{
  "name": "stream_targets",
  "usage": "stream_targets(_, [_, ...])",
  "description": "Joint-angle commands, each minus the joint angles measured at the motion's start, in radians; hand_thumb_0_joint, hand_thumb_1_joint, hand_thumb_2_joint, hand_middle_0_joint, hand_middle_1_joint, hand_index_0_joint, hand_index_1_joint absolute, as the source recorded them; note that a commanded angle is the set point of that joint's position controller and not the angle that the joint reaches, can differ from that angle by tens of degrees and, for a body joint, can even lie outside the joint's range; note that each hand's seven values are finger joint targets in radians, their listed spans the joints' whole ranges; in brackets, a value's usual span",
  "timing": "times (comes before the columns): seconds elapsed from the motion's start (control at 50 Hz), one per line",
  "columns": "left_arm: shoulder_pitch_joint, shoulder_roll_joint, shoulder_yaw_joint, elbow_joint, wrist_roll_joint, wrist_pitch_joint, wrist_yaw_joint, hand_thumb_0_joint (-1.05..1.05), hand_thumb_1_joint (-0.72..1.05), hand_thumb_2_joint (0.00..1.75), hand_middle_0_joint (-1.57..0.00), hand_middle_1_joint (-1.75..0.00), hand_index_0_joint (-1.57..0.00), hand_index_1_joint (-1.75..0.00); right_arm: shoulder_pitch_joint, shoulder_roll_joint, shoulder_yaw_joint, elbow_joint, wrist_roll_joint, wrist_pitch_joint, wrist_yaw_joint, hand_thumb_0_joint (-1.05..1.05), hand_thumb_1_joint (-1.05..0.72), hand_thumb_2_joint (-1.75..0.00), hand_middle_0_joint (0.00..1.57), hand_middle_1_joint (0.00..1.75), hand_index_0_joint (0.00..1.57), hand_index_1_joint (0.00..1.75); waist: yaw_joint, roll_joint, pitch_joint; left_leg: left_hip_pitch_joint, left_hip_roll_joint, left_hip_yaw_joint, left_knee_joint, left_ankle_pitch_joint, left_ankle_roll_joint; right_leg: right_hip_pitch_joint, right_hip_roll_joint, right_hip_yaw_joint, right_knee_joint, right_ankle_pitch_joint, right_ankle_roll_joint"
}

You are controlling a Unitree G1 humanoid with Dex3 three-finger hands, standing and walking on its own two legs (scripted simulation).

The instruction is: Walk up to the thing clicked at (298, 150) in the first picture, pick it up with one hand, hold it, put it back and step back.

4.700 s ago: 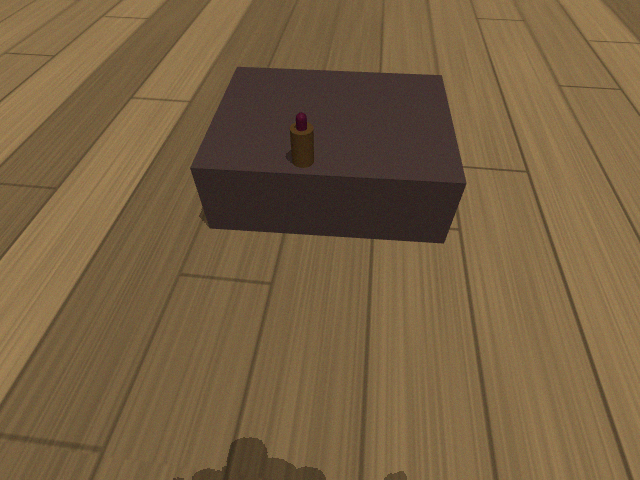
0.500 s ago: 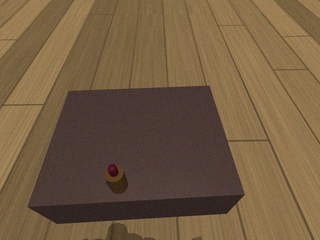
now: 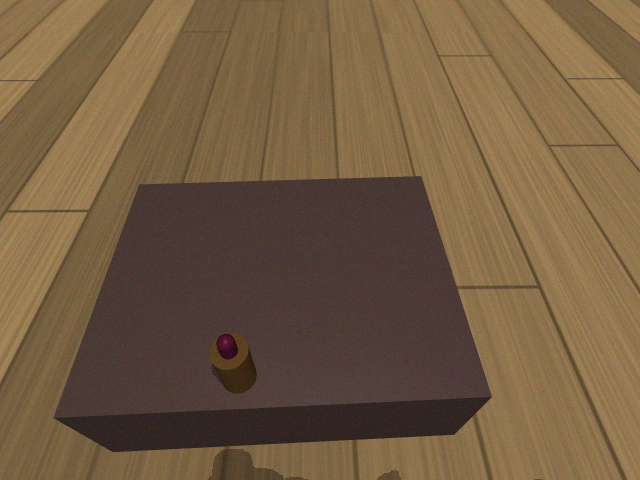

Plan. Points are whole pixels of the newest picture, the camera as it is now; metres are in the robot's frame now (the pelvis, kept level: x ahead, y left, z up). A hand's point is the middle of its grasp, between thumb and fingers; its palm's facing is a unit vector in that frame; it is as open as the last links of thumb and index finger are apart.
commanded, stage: stand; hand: left
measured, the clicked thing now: (232, 359) +0.42 +0.21 -0.35
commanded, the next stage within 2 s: none
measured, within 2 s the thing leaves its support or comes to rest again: neither
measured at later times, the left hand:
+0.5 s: hand out of the picture +0.08 +0.26 -0.16, palm faces -0.03 -0.94 -0.34, open 7.4 cm
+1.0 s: hand out of the picture +0.08 +0.26 -0.16, palm faces -0.02 -0.94 -0.34, open 7.4 cm
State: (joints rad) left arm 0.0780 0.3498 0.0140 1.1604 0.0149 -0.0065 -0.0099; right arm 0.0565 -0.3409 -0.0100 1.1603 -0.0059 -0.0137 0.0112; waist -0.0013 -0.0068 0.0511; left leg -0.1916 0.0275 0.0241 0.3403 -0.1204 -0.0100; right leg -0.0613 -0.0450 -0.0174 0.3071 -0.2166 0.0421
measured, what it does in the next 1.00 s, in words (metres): stands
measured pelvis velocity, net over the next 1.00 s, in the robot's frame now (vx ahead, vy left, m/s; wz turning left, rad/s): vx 0.02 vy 0.00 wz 0.00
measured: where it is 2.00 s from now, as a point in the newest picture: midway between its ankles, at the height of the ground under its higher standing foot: outside the picture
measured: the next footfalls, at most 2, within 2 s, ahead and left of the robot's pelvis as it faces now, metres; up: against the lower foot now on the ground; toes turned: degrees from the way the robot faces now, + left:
none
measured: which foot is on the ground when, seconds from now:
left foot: down 0.00-1.00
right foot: down 0.00-1.00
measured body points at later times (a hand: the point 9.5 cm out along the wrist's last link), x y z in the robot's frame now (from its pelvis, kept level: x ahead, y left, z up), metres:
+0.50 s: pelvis +0.02 +0.00 +0.00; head +0.03 +0.01 +0.45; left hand +0.09 +0.31 -0.14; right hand +0.10 -0.30 -0.13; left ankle +0.04 +0.12 -0.75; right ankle -0.03 -0.15 -0.75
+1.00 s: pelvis +0.02 +0.00 +0.00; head +0.03 +0.01 +0.45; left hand +0.09 +0.31 -0.14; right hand +0.10 -0.30 -0.13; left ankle +0.04 +0.12 -0.75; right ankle -0.03 -0.15 -0.75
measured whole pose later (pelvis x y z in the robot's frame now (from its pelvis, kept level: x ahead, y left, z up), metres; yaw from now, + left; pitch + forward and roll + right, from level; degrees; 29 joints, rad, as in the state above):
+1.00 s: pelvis +0.02 +0.00 +0.00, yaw +0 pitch -2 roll +0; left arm 0.12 0.36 0.01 1.12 0.02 -0.01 0.00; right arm 0.08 -0.35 -0.01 1.14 0.00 -0.01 0.01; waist 0.00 -0.01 0.05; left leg -0.16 0.02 0.03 0.35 -0.15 -0.01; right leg -0.02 -0.06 -0.02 0.29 -0.24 0.05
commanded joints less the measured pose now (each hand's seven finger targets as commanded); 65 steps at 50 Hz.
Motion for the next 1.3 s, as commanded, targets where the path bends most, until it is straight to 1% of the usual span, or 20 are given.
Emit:
stream_targets(0.0, [-0.021,0.207,0.037,-0.057,0.001,-0.018,0.013,0.00,0.90,0.90,-0.20,-0.30,-0.20,-0.30,-0.037,-0.215,-0.034,-0.065,-0.002,-0.015,-0.012,0.00,-0.90,-0.90,0.20,0.30,0.20,0.30,-0.010,0.016,-0.061,0.070,0.105,-0.110,-0.059,-0.014,0.020,-0.089,-0.095,0.066,-0.070,0.026,-0.050])
stream_targets(0.02, [-0.022,0.207,0.037,-0.060,0.002,-0.019,0.013,0.00,0.90,0.90,-0.20,-0.30,-0.20,-0.30,-0.040,-0.220,-0.037,-0.067,-0.002,-0.016,-0.012,0.00,-0.90,-0.90,0.20,0.30,0.20,0.30,-0.008,0.015,-0.072,0.082,0.110,-0.111,-0.053,0.003,0.025,-0.084,-0.099,0.070,-0.069,0.037,-0.051])
stream_targets(0.1, [-0.012,0.217,0.040,-0.070,-0.001,-0.026,0.016,0.00,0.90,0.90,-0.20,-0.30,-0.20,-0.30,-0.036,-0.218,-0.037,-0.077,-0.001,-0.021,-0.012,0.00,-0.90,-0.90,0.20,0.30,0.20,0.30,-0.006,0.004,-0.113,0.120,0.117,-0.103,-0.017,0.176,0.030,-0.052,-0.104,0.065,-0.058,0.143,-0.045])
stream_targets(0.18, [-0.001,0.210,0.037,-0.072,-0.002,-0.021,0.016,0.00,0.90,0.90,-0.20,-0.30,-0.20,-0.30,-0.040,-0.222,-0.037,-0.077,-0.002,-0.020,-0.015,0.00,-0.90,-0.90,0.20,0.30,0.20,0.30,-0.004,0.015,-0.104,0.121,0.117,-0.099,-0.017,0.171,0.026,-0.056,-0.100,0.059,-0.057,0.128,-0.044])
stream_targets(0.2, [0.005,0.207,0.035,-0.072,-0.002,-0.021,0.015,0.00,0.90,0.90,-0.20,-0.30,-0.20,-0.30,-0.035,-0.225,-0.037,-0.075,0.000,-0.018,-0.015,0.00,-0.90,-0.90,0.20,0.30,0.20,0.30,-0.002,0.017,-0.099,0.116,0.113,-0.099,-0.019,0.142,0.028,-0.053,-0.101,0.060,-0.064,0.118,-0.045])
stream_targets(0.22, [-0.001,0.214,0.037,-0.074,-0.001,-0.021,0.017,0.00,0.90,0.90,-0.20,-0.30,-0.20,-0.30,-0.036,-0.219,-0.037,-0.076,0.000,-0.017,-0.015,0.00,-0.90,-0.90,0.20,0.30,0.20,0.30,-0.004,0.008,-0.101,0.116,0.117,-0.101,-0.018,0.159,0.028,-0.049,-0.101,0.059,-0.057,0.125,-0.045])
stream_targets(0.26, [0.008,0.209,0.035,-0.073,-0.002,-0.020,0.016,0.00,0.90,0.90,-0.20,-0.30,-0.20,-0.30,-0.032,-0.226,-0.037,-0.075,0.001,-0.016,-0.014,0.00,-0.90,-0.90,0.20,0.30,0.20,0.30,-0.004,0.022,-0.087,0.102,0.109,-0.099,-0.026,0.114,0.025,-0.051,-0.100,0.059,-0.066,0.101,-0.046])
stream_targets(0.34, [0.007,0.216,0.036,-0.079,0.000,-0.020,0.018,0.00,0.90,0.90,-0.20,-0.30,-0.20,-0.30,-0.028,-0.217,-0.033,-0.078,-0.001,-0.015,-0.014,0.00,-0.90,-0.90,0.20,0.30,0.20,0.30,-0.005,0.015,-0.096,0.104,0.111,-0.098,-0.023,0.165,0.027,-0.040,-0.102,0.055,-0.058,0.138,-0.044])
stream_targets(0.44, [0.009,0.215,0.036,-0.081,-0.003,-0.019,0.019,0.00,0.90,0.90,-0.20,-0.30,-0.20,-0.30,-0.025,-0.222,-0.033,-0.079,0.000,-0.016,-0.016,0.00,-0.90,-0.90,0.20,0.30,0.20,0.30,-0.003,0.018,-0.094,0.109,0.111,-0.096,-0.021,0.175,0.030,-0.031,-0.106,0.056,-0.058,0.146,-0.046])
stream_targets(0.5, [0.015,0.212,0.035,-0.083,-0.004,-0.019,0.019,0.00,0.90,0.90,-0.20,-0.30,-0.20,-0.30,-0.028,-0.225,-0.035,-0.081,0.000,-0.019,-0.016,0.00,-0.90,-0.90,0.20,0.30,0.20,0.30,0.001,0.019,-0.113,0.120,0.117,-0.097,-0.014,0.232,0.029,-0.013,-0.105,0.051,-0.047,0.171,-0.043])
stream_targets(0.62, [0.015,0.209,0.034,-0.085,-0.001,-0.016,0.016,0.00,0.90,0.90,-0.20,-0.30,-0.20,-0.30,-0.028,-0.226,-0.034,-0.080,0.001,-0.016,-0.016,0.00,-0.90,-0.90,0.20,0.30,0.20,0.30,0.001,0.016,-0.085,0.108,0.109,-0.096,-0.028,0.142,0.027,-0.032,-0.106,0.053,-0.065,0.117,-0.047])
stream_targets(0.66, [0.019,0.213,0.035,-0.087,-0.001,-0.016,0.017,0.00,0.90,0.90,-0.20,-0.30,-0.20,-0.30,-0.029,-0.229,-0.036,-0.080,0.001,-0.017,-0.016,0.00,-0.90,-0.90,0.20,0.30,0.20,0.30,0.003,0.022,-0.092,0.115,0.112,-0.102,-0.031,0.159,0.028,-0.029,-0.105,0.051,-0.060,0.125,-0.047])
stream_targets(0.72, [0.015,0.217,0.035,-0.090,-0.001,-0.019,0.020,0.00,0.90,0.90,-0.20,-0.30,-0.20,-0.30,-0.023,-0.219,-0.035,-0.084,0.001,-0.018,-0.015,0.00,-0.90,-0.90,0.20,0.30,0.20,0.30,-0.001,-0.001,-0.106,0.127,0.115,-0.094,-0.009,0.235,0.031,-0.020,-0.109,0.047,-0.054,0.179,-0.045])
stream_targets(0.8, [0.017,0.212,0.035,-0.092,-0.002,-0.018,0.019,0.00,0.90,0.90,-0.20,-0.30,-0.20,-0.30,-0.019,-0.219,-0.033,-0.086,0.000,-0.017,-0.016,0.00,-0.90,-0.90,0.20,0.30,0.20,0.30,-0.001,0.014,-0.094,0.115,0.109,-0.091,-0.017,0.198,0.031,-0.014,-0.110,0.050,-0.059,0.167,-0.045])
stream_targets(0.9, [0.025,0.212,0.034,-0.093,-0.001,-0.019,0.019,0.00,0.90,0.90,-0.20,-0.30,-0.20,-0.30,-0.024,-0.222,-0.032,-0.089,0.002,-0.018,-0.017,0.00,-0.90,-0.90,0.20,0.30,0.20,0.30,0.001,0.005,-0.090,0.130,0.113,-0.094,-0.014,0.210,0.031,-0.026,-0.106,0.048,-0.061,0.166,-0.043])
stream_targets(0.94, [0.014,0.219,0.037,-0.094,-0.003,-0.018,0.020,0.00,0.90,0.90,-0.20,-0.30,-0.20,-0.30,-0.013,-0.218,-0.032,-0.087,0.000,-0.016,-0.017,0.00,-0.90,-0.90,0.20,0.30,0.20,0.30,-0.007,0.000,-0.071,0.108,0.106,-0.093,-0.027,0.168,0.025,-0.033,-0.105,0.051,-0.061,0.135,-0.045])
stream_targets(1.0, [0.022,0.213,0.034,-0.095,-0.001,-0.017,0.020,0.00,0.90,0.90,-0.20,-0.30,-0.20,-0.30,-0.026,-0.222,-0.034,-0.089,0.000,-0.014,-0.016,0.00,-0.90,-0.90,0.20,0.30,0.20,0.30,-0.001,0.009,-0.069,0.104,0.108,-0.098,-0.030,0.143,0.027,-0.038,-0.101,0.047,-0.065,0.107,-0.045])
stream_targets(1.08, [0.027,0.212,0.035,-0.095,0.000,-0.017,0.017,0.00,0.90,0.90,-0.20,-0.30,-0.20,-0.30,-0.014,-0.224,-0.034,-0.085,0.001,-0.015,-0.016,0.00,-0.90,-0.90,0.20,0.30,0.20,0.30,-0.004,0.019,-0.073,0.104,0.102,-0.094,-0.028,0.118,0.027,-0.036,-0.107,0.054,-0.071,0.115,-0.049])
stream_targets(1.12, [0.032,0.216,0.036,-0.094,-0.001,-0.018,0.019,0.00,0.90,0.90,-0.20,-0.30,-0.20,-0.30,-0.010,-0.222,-0.035,-0.086,0.001,-0.014,-0.015,0.00,-0.90,-0.90,0.20,0.30,0.20,0.30,-0.004,0.013,-0.072,0.101,0.105,-0.100,-0.031,0.120,0.029,-0.036,-0.105,0.053,-0.071,0.098,-0.048])
stream_targets(1.28, [0.038,0.218,0.036,-0.098,0.000,-0.018,0.018,0.00,0.90,0.90,-0.20,-0.30,-0.20,-0.30,-0.006,-0.222,-0.034,-0.085,0.000,-0.017,-0.017,0.00,-0.90,-0.90,0.20,0.30,0.20,0.30,-0.002,0.009,-0.076,0.114,0.107,-0.099,-0.025,0.150,0.030,-0.037,-0.106,0.056,-0.067,0.125,-0.049])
